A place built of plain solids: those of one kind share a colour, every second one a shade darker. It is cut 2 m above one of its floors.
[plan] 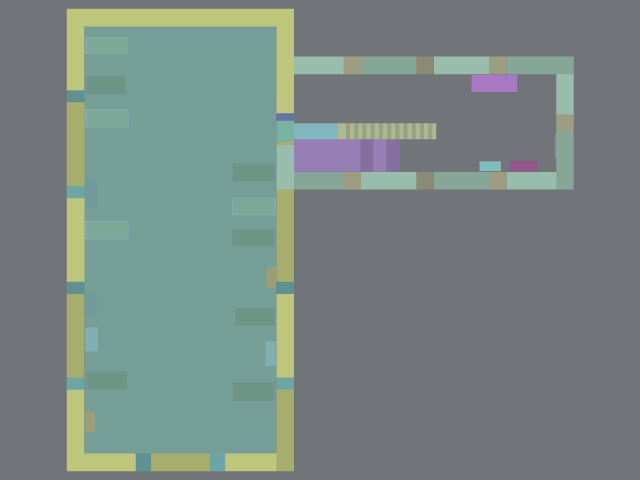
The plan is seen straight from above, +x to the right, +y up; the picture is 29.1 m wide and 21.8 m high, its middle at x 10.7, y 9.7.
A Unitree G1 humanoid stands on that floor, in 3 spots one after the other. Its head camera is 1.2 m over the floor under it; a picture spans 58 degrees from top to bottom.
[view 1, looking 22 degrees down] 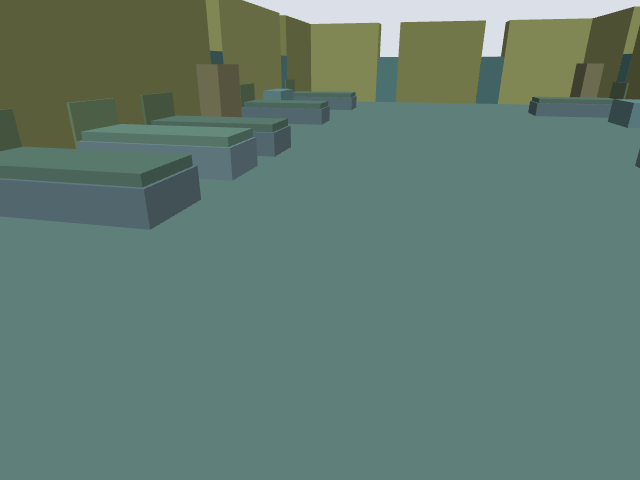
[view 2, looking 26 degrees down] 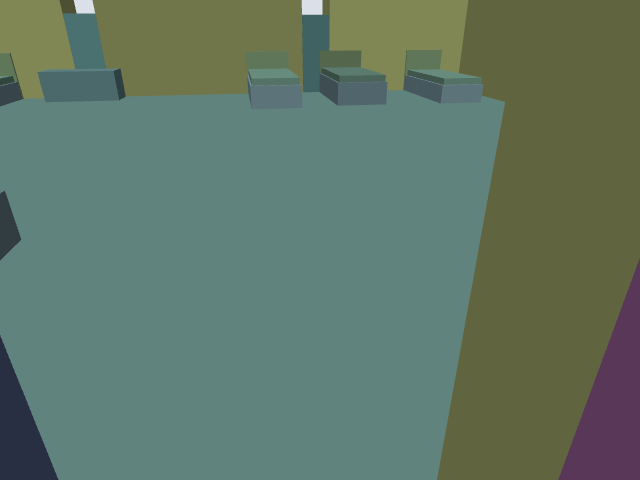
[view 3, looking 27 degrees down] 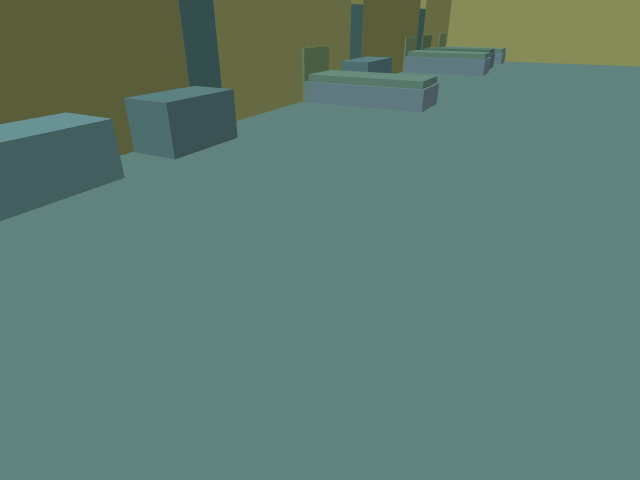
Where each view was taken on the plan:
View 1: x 4.70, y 16.00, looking -77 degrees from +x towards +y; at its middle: floor_dorter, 3.20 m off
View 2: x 9.47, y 14.64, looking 170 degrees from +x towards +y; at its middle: floor_dorter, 2.74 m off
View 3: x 3.71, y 3.40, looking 118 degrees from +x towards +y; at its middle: floor_dorter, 2.64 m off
